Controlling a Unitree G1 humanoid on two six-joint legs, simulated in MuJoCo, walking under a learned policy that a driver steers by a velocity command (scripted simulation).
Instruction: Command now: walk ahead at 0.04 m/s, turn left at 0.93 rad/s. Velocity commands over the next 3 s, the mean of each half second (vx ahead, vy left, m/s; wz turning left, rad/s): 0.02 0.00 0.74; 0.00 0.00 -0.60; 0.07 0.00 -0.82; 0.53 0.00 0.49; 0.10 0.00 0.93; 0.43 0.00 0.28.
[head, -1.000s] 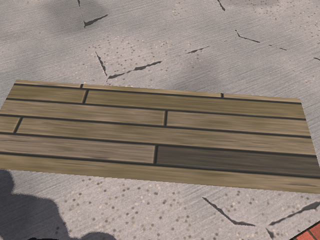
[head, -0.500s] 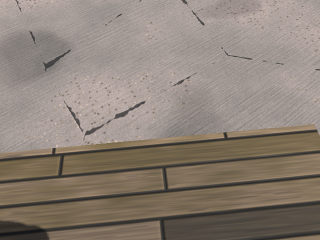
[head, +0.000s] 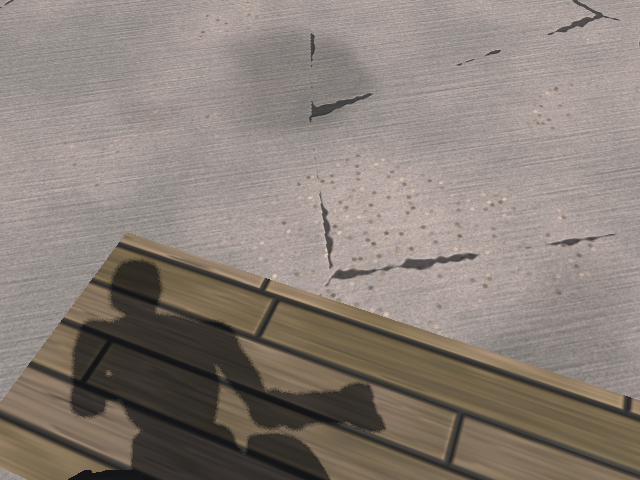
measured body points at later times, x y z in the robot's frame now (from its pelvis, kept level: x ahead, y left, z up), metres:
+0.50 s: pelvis +0.03 +0.06 +0.00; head +0.05 +0.09 +0.45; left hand +0.06 +0.37 -0.12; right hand +0.29 -0.13 -0.07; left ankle +0.00 +0.15 -0.74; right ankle +0.12 -0.08 -0.69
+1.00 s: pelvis +0.06 +0.06 +0.00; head +0.11 +0.04 +0.45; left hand +0.21 +0.36 -0.08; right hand +0.24 -0.23 -0.09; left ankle +0.08 +0.19 -0.72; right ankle +0.07 -0.07 -0.74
